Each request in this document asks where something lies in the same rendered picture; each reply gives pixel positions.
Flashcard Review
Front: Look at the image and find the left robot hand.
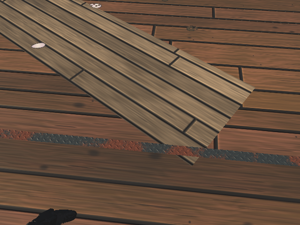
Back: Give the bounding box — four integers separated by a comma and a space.
26, 208, 77, 225

